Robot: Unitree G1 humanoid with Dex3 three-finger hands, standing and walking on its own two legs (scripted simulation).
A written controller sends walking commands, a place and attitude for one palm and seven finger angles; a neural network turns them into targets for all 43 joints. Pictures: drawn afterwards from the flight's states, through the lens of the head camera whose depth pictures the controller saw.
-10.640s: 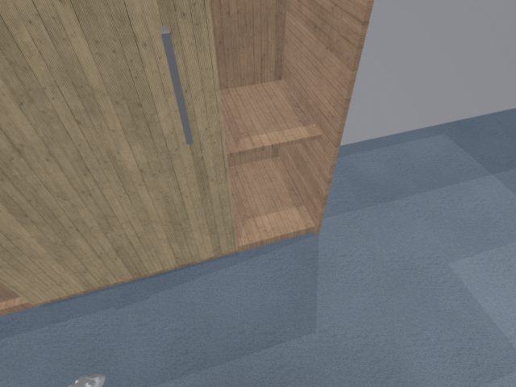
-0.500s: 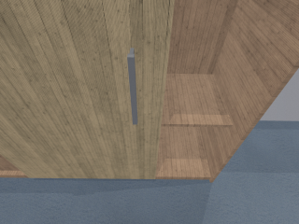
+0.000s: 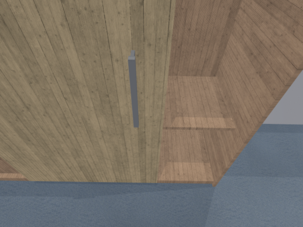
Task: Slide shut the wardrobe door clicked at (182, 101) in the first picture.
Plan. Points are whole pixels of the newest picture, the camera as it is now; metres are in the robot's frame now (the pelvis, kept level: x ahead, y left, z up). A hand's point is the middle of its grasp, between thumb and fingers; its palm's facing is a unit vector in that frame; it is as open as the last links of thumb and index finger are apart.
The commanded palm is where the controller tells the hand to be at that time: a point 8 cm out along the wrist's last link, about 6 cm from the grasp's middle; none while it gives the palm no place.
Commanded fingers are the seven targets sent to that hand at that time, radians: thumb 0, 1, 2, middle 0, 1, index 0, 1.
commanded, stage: raise the hand with hooked fingers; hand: left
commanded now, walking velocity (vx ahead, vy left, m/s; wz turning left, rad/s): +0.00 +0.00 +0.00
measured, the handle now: (134, 93) +0.49 +0.09 +0.08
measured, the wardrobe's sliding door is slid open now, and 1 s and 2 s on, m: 0.38 0.38 0.38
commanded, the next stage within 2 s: none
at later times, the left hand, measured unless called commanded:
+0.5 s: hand (73, 219) +0.15 +0.20 -0.03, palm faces +0.17 -0.98 -0.04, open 9.2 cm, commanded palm +0.14 +0.26 -0.01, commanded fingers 0.00 0.27 0.63 -0.25 -0.70 -0.25 -0.70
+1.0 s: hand (60, 184) +0.21 +0.24 +0.03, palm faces +0.08 -0.99 -0.06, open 12.2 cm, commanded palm +0.18 +0.29 +0.05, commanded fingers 0.00 -0.31 0.38 -0.29 -1.08 -0.29 -1.08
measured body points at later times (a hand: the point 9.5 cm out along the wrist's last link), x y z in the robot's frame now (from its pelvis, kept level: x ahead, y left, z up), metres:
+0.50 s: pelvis -0.03 -0.02 -0.08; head +0.00 -0.01 +0.37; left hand +0.13 +0.26 -0.03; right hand +0.20 -0.25 -0.12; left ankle +0.03 +0.10 -0.74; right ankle -0.03 -0.12 -0.74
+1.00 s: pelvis -0.02 +0.00 -0.04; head +0.01 +0.00 +0.41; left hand +0.20 +0.29 +0.04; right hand +0.14 -0.26 -0.12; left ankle +0.03 +0.10 -0.74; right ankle -0.03 -0.12 -0.74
